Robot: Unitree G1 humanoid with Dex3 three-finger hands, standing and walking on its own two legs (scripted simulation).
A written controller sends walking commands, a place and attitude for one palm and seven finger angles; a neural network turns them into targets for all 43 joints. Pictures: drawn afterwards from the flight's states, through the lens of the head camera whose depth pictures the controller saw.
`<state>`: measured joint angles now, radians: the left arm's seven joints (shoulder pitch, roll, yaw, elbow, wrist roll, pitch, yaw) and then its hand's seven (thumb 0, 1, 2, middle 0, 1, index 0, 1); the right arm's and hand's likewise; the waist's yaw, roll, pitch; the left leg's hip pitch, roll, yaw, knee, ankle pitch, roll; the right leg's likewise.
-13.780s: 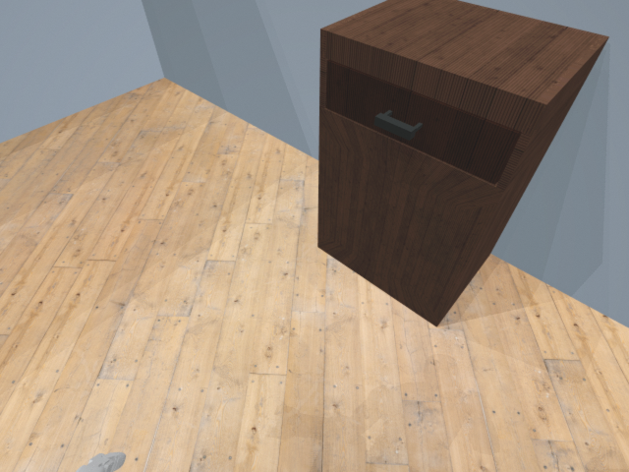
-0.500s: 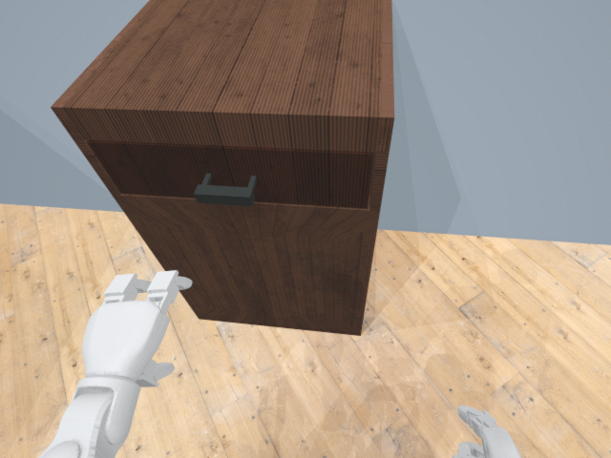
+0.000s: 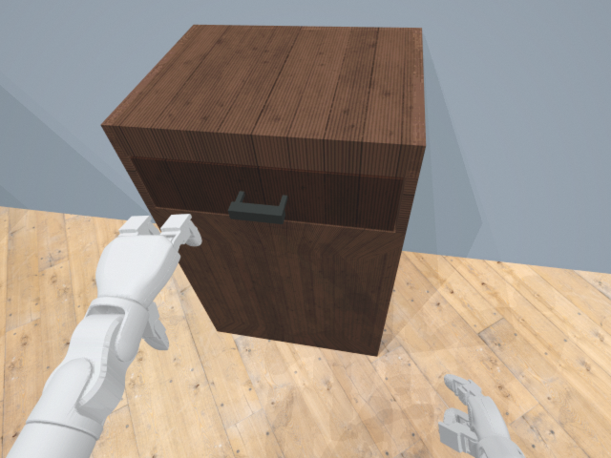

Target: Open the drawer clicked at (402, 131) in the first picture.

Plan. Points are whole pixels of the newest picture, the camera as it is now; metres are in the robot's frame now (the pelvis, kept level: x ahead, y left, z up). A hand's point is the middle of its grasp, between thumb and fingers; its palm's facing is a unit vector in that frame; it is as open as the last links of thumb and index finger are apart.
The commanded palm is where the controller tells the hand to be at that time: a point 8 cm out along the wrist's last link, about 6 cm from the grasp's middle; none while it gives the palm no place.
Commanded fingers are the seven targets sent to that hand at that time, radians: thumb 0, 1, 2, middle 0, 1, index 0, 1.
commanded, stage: raise the hand with hooked fingers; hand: left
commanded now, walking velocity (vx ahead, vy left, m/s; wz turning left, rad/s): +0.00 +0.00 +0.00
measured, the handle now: (259, 205) +0.55 +0.18 -0.04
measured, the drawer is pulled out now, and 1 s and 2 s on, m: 0.00 0.00 0.00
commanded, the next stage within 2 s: move the hooked fingers above the handle in 0.46 s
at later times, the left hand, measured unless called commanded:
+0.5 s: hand (162, 277) +0.30 +0.23 +0.08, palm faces +0.06 -0.08 -0.99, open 13.8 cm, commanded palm +0.27 +0.24 +0.13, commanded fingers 0.00 -0.50 0.30 -0.30 -1.20 -0.30 -1.20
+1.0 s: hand (194, 250) +0.36 +0.21 +0.06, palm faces -0.02 -0.06 -1.00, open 13.8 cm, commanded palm +0.34 +0.22 +0.12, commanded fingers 0.00 -0.50 0.30 -0.30 -1.20 -0.30 -1.20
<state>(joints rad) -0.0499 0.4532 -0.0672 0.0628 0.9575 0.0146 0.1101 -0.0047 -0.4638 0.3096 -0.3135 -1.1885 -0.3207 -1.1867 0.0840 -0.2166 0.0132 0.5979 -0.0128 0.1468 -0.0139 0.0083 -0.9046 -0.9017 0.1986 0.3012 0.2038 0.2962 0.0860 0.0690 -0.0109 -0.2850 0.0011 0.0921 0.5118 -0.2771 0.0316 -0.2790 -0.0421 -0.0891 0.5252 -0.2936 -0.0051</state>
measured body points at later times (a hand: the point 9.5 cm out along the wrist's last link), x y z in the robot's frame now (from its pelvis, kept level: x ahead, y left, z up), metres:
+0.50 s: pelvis -0.01 +0.00 +0.00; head +0.03 -0.03 +0.45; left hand +0.29 +0.23 +0.13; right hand +0.16 -0.24 -0.12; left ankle -0.01 +0.10 -0.74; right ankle -0.01 -0.11 -0.74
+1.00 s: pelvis -0.01 -0.01 +0.00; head +0.03 -0.04 +0.45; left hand +0.35 +0.22 +0.12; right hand +0.13 -0.26 -0.13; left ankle -0.01 +0.10 -0.74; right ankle -0.01 -0.11 -0.74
